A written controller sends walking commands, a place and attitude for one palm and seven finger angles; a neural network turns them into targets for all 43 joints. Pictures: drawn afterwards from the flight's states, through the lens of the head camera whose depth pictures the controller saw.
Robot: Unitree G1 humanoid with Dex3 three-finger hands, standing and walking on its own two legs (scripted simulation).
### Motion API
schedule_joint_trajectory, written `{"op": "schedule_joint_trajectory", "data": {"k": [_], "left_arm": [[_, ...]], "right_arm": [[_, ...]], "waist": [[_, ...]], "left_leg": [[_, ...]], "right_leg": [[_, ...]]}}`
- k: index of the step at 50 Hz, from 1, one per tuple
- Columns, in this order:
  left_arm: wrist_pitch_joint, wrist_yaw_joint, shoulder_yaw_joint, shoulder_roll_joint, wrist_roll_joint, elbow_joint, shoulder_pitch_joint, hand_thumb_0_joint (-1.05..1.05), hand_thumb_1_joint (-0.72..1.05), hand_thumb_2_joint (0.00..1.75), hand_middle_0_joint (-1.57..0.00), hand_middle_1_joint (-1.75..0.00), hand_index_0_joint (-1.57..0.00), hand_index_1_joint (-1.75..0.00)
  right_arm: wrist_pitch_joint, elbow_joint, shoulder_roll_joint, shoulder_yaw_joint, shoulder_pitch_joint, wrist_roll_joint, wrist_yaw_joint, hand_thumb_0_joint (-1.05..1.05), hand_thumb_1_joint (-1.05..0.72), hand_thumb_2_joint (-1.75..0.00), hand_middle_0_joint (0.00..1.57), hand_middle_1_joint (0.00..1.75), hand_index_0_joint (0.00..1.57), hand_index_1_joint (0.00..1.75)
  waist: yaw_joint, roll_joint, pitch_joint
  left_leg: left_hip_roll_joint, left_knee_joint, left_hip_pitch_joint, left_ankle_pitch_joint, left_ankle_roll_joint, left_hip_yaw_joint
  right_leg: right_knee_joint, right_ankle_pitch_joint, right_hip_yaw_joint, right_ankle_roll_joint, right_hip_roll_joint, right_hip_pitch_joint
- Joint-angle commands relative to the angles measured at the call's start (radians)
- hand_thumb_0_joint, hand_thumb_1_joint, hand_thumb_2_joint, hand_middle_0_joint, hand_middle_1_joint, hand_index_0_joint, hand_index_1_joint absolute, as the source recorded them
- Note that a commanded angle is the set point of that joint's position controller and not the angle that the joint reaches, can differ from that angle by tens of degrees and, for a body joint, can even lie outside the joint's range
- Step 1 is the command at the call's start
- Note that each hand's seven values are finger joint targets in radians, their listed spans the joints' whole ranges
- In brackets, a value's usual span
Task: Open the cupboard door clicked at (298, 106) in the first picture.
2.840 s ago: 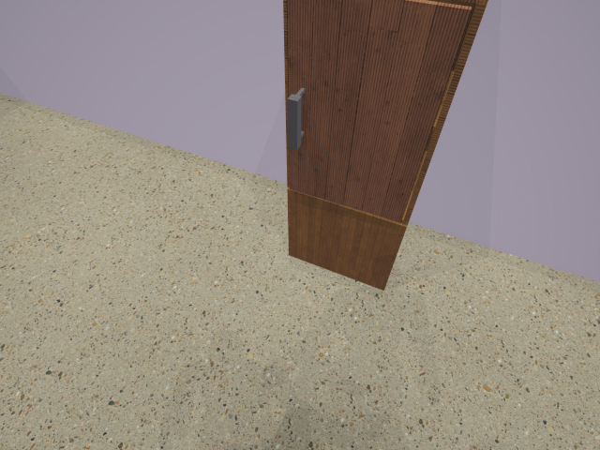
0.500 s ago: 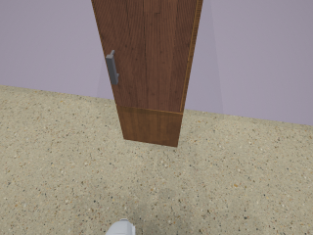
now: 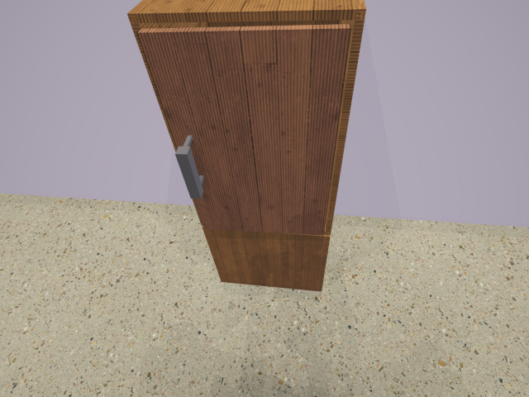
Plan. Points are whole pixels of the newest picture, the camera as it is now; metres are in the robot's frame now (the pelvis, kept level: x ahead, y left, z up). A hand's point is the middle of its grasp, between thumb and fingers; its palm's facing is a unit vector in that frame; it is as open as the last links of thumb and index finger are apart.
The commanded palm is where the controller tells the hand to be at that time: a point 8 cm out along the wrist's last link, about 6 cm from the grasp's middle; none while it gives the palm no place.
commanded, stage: come to a stop and stand still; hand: left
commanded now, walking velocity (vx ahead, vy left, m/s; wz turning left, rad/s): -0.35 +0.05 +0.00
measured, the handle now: (193, 167) +0.61 +0.22 -0.04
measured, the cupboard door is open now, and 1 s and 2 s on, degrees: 1 1 1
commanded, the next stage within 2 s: look again from close up in 1.04 s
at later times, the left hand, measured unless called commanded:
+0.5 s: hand out of the picture +0.13 +0.24 -0.16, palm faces -0.01 -0.97 -0.25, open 7.4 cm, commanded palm none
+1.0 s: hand out of the picture +0.07 +0.16 -0.16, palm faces +0.01 -0.99 -0.17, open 7.3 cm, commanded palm none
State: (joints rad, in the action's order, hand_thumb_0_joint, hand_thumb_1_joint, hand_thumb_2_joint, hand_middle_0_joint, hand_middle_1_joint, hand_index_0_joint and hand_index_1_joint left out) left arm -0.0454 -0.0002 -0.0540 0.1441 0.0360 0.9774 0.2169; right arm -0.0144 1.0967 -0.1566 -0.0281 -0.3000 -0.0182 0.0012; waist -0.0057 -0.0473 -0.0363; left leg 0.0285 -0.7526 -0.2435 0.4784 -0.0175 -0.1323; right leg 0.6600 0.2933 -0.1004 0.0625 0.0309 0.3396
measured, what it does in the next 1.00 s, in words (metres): steps on the spot: left foot, then right foot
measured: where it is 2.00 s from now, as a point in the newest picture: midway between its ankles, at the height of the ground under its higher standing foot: outside the picture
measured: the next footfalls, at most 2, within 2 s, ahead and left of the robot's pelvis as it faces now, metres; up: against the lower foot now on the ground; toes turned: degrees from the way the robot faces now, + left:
left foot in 0.26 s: +0.13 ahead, +0.15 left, +0.00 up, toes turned +3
right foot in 0.64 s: +0.06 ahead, -0.14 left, +0.00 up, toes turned -4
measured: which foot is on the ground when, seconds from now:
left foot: up 0.00-0.24, down 0.26-0.64, up 0.66-0.84, down 0.86-1.00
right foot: down 0.00-0.28, up 0.30-0.62, down 0.64-1.00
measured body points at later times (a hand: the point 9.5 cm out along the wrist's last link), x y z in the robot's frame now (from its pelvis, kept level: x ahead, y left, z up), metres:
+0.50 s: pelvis +0.06 +0.03 +0.02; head +0.13 +0.04 +0.46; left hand +0.13 +0.29 -0.14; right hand +0.13 -0.21 -0.13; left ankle +0.09 +0.15 -0.72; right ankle +0.01 -0.11 -0.66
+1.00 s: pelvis +0.03 -0.01 +0.02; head +0.04 +0.00 +0.46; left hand +0.07 +0.22 -0.15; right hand +0.04 -0.25 -0.14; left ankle +0.03 +0.10 -0.72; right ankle +0.02 -0.13 -0.72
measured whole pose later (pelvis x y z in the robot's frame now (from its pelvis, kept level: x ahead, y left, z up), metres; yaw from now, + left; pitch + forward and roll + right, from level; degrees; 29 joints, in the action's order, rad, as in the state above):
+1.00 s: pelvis +0.03 -0.01 +0.02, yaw -2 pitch -2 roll +0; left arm 0.03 0.02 -0.03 0.18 0.01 1.06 0.22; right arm -0.03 1.10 -0.15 -0.01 -0.25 -0.01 0.03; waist -0.01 0.04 -0.05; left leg 0.02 -0.48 -0.18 0.27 0.00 -0.03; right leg 0.47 0.27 -0.03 0.00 0.01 0.16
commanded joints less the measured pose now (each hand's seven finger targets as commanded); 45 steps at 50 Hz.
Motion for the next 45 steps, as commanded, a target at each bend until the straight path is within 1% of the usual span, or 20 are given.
{"op": "schedule_joint_trajectory", "data": {"k": [1,4,9,11,12,14,15,18,23,26,30,32,33,34,36,39,41,43,44,45], "left_arm": [[-0.002,0.03,-0.013,0.128,-0.01,0.013,0.1,0.0,0.9,0.9,-0.2,-0.3,-0.2,-0.3],[-0.005,0.042,-0.007,0.11,-0.005,0.015,0.075,0.0,0.9,0.9,-0.2,-0.3,-0.2,-0.3],[0.034,0.051,-0.036,0.178,-0.015,0.037,0.106,0.0,0.9,0.9,-0.2,-0.3,-0.2,-0.3],[0.047,0.052,-0.038,0.177,-0.019,0.036,0.083,0.0,0.9,0.9,-0.2,-0.3,-0.2,-0.3],[0.054,0.052,-0.034,0.162,-0.023,0.026,0.083,0.0,0.9,0.9,-0.2,-0.3,-0.2,-0.3],[0.062,0.057,-0.017,0.107,-0.028,-0.004,0.09,0.0,0.9,0.9,-0.2,-0.3,-0.2,-0.3],[0.071,0.057,-0.02,0.116,-0.026,-0.004,0.066,0.0,0.9,0.9,-0.2,-0.3,-0.2,-0.3],[0.09,0.045,-0.037,0.129,-0.021,-0.003,0.039,0.0,0.9,0.9,-0.2,-0.3,-0.2,-0.3],[0.096,0.028,-0.036,0.127,-0.017,-0.032,0.033,0.0,0.9,0.9,-0.2,-0.3,-0.2,-0.3],[0.096,0.022,-0.029,0.111,-0.016,-0.045,0.023,0.0,0.9,0.9,-0.2,-0.3,-0.2,-0.3],[0.079,0.02,-0.031,0.138,-0.012,-0.021,0.129,0.0,0.9,0.9,-0.2,-0.3,-0.2,-0.3],[0.06,0.026,-0.042,0.264,0.009,-0.037,0.067,0.0,0.9,0.9,-0.2,-0.3,-0.2,-0.3],[0.058,0.025,-0.035,0.272,0.003,-0.051,0.037,0.0,0.9,0.9,-0.2,-0.3,-0.2,-0.3],[0.061,0.026,-0.024,0.267,0.008,-0.064,-0.007,0.0,0.9,0.9,-0.2,-0.3,-0.2,-0.3],[0.052,0.03,-0.022,0.217,0.002,-0.055,-0.043,0.0,0.9,0.9,-0.2,-0.3,-0.2,-0.3],[0.045,0.036,-0.015,0.203,-0.005,-0.04,-0.007,0.0,0.9,0.9,-0.2,-0.3,-0.2,-0.3],[0.046,0.038,-0.012,0.194,-0.017,-0.016,0.015,0.0,0.9,0.9,-0.2,-0.3,-0.2,-0.3],[0.049,0.033,-0.001,0.144,-0.032,0.001,0.055,0.0,0.9,0.9,-0.2,-0.3,-0.2,-0.3],[0.055,0.034,0.007,0.117,-0.034,0.012,0.07,0.0,0.9,0.9,-0.2,-0.3,-0.2,-0.3],[0.059,0.034,0.008,0.112,-0.028,0.024,0.07,0.0,0.9,0.9,-0.2,-0.3,-0.2,-0.3]], "right_arm": [[0.023,-0.068,-0.066,-0.014,0.018,0.0,0.007,0.0,-0.9,-0.9,0.2,0.3,0.2,0.3],[0.012,-0.039,-0.017,0.004,-0.016,0.012,0.015,0.0,-0.9,-0.9,0.2,0.3,0.2,0.3],[-0.01,-0.066,-0.061,-0.01,0.022,0.011,0.027,0.0,-0.9,-0.9,0.2,0.3,0.2,0.3],[-0.014,-0.069,-0.092,-0.019,0.018,0.007,0.03,0.0,-0.9,-0.9,0.2,0.3,0.2,0.3],[-0.008,-0.068,-0.128,-0.026,-0.007,0.006,0.033,0.0,-0.9,-0.9,0.2,0.3,0.2,0.3],[-0.004,-0.073,-0.221,-0.048,-0.052,0.004,0.04,0.0,-0.9,-0.9,0.2,0.3,0.2,0.3],[-0.01,-0.072,-0.235,-0.05,-0.042,-0.001,0.049,0.0,-0.9,-0.9,0.2,0.3,0.2,0.3],[-0.014,-0.112,-0.208,-0.047,0.073,-0.011,0.066,0.0,-0.9,-0.9,0.2,0.3,0.2,0.3],[-0.009,-0.131,-0.22,-0.058,0.091,-0.01,0.067,0.0,-0.9,-0.9,0.2,0.3,0.2,0.3],[-0.01,-0.14,-0.23,-0.065,0.106,-0.014,0.054,0.0,-0.9,-0.9,0.2,0.3,0.2,0.3],[-0.018,-0.159,-0.218,-0.069,0.146,-0.001,0.037,0.0,-0.9,-0.9,0.2,0.3,0.2,0.3],[-0.028,-0.185,-0.097,-0.049,0.12,0.012,0.022,0.0,-0.9,-0.9,0.2,0.3,0.2,0.3],[-0.042,-0.192,-0.113,-0.046,0.14,0.01,0.018,0.0,-0.9,-0.9,0.2,0.3,0.2,0.3],[-0.046,-0.186,-0.09,-0.045,0.13,0.007,0.01,0.0,-0.9,-0.9,0.2,0.3,0.2,0.3],[-0.038,-0.16,-0.108,-0.042,0.115,0.005,0.017,0.0,-0.9,-0.9,0.2,0.3,0.2,0.3],[-0.019,-0.136,-0.102,-0.029,0.079,0.014,0.017,0.0,-0.9,-0.9,0.2,0.3,0.2,0.3],[-0.007,-0.106,-0.098,-0.021,0.049,0.013,0.021,0.0,-0.9,-0.9,0.2,0.3,0.2,0.3],[0.019,-0.076,-0.139,-0.017,0.028,0.006,0.026,0.0,-0.9,-0.9,0.2,0.3,0.2,0.3],[0.022,-0.077,-0.166,-0.015,0.059,-0.002,0.032,0.0,-0.9,-0.9,0.2,0.3,0.2,0.3],[0.014,-0.073,-0.156,-0.01,0.091,-0.001,0.032,0.0,-0.9,-0.9,0.2,0.3,0.2,0.3]], "waist": [[0.0,0.275,-0.119],[0.019,0.117,0.027],[-0.009,0.17,0.096],[0.006,0.166,0.08],[0.012,0.086,0.115],[0.035,-0.19,0.137],[0.047,-0.2,0.108],[0.015,-0.122,0.036],[0.019,-0.09,0.123],[0.023,-0.157,0.111],[-0.031,-0.09,0.116],[0.001,0.327,0.042],[-0.016,0.279,0.026],[0.013,0.193,-0.001],[0.026,0.305,0.0],[0.021,0.265,0.039],[0.023,0.215,0.056],[0.004,-0.001,0.081],[-0.018,-0.088,0.062],[-0.026,-0.045,0.028]], "left_leg": [[0.048,-0.223,-0.272,-0.062,0.01,0.133],[0.037,-0.052,-0.139,-0.055,0.03,0.109],[-0.008,0.157,-0.115,-0.208,0.047,0.068],[0.025,0.267,-0.029,-0.422,0.038,0.084],[0.12,0.29,0.107,-0.851,0.005,0.141],[0.363,0.327,0.252,-1.438,-0.157,0.327],[0.384,0.35,0.199,-1.404,-0.208,0.333],[0.354,0.329,0.15,-1.191,-0.21,0.289],[0.309,0.322,0.221,-0.979,-0.167,0.251],[0.295,0.343,0.14,-0.857,-0.15,0.237],[0.206,0.267,-0.011,-0.523,-0.072,0.194],[-0.018,0.004,-0.155,0.043,0.038,0.068],[-0.006,-0.125,-0.101,0.123,0.028,0.134],[-0.014,-0.186,-0.097,0.1,0.021,0.147],[0.004,-0.22,-0.164,0.035,0.025,0.144],[0.007,-0.004,-0.114,-0.018,0.037,0.111],[0.007,0.252,0.005,-0.19,0.035,0.112],[0.113,0.385,0.14,-0.534,-0.01,0.247],[0.178,0.394,0.075,-0.565,-0.05,0.294],[0.168,0.416,0.01,-0.401,-0.048,0.26]], "right_leg": [[-0.498,-0.09,0.428,0.104,0.301,-0.082],[-0.315,-0.806,0.192,0.114,0.242,-0.205],[-0.177,-0.981,0.153,0.088,0.218,-0.359],[-0.119,-0.891,0.132,0.047,0.191,-0.289],[-0.076,-0.694,0.076,-0.007,0.137,-0.191],[0.161,0.19,0.023,-0.069,-0.027,0.004],[0.332,0.377,0.099,-0.059,-0.051,0.029],[0.469,0.311,0.169,-0.057,-0.035,0.139],[0.327,0.204,0.136,-0.079,-0.041,0.115],[0.169,0.171,0.1,-0.072,-0.03,0.019],[-0.196,-0.114,0.063,-0.064,-0.021,-0.212],[-0.383,-0.295,0.408,0.05,0.275,-0.132],[-0.403,-0.267,0.397,0.125,0.329,-0.014],[-0.395,-0.196,0.329,0.13,0.29,0.042],[-0.316,-0.432,0.285,0.122,0.214,-0.075],[-0.242,-0.616,0.204,0.1,0.186,-0.195],[-0.196,-0.532,0.213,0.065,0.167,-0.191],[-0.154,-0.289,0.162,-0.023,0.07,-0.116],[-0.183,-0.145,0.136,-0.047,0.04,-0.148],[-0.24,-0.074,0.141,-0.049,0.031,-0.187]]}}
